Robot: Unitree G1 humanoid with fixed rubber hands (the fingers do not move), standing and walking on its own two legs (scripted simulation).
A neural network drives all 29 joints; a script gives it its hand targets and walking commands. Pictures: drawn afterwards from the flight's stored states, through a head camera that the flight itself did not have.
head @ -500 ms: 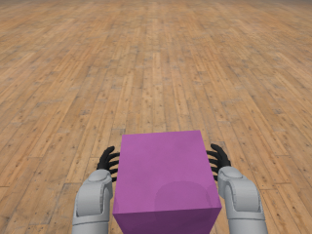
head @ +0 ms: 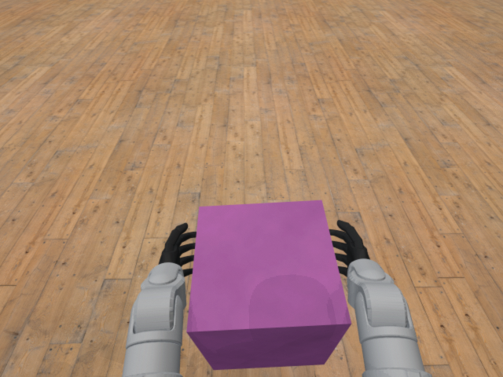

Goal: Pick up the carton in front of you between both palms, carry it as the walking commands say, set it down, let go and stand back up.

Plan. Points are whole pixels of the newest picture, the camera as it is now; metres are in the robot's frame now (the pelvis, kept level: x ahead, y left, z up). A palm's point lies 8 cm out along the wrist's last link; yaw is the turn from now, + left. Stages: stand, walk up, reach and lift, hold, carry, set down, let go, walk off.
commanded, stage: carry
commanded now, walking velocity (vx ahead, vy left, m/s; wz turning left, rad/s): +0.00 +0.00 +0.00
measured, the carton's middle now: (264, 289) +0.29 +0.00 -0.04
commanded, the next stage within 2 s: hold in 0.24 s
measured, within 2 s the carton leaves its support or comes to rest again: neither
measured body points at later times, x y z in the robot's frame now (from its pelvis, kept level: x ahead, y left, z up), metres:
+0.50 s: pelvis -0.01 +0.00 +0.01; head -0.03 +0.02 +0.46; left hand +0.28 +0.14 +0.03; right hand +0.28 -0.16 +0.04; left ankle +0.06 +0.11 -0.73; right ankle -0.03 -0.12 -0.73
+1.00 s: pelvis -0.01 +0.01 +0.01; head -0.05 +0.04 +0.45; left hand +0.30 +0.14 +0.04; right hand +0.28 -0.16 +0.05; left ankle +0.06 +0.11 -0.73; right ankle -0.03 -0.12 -0.73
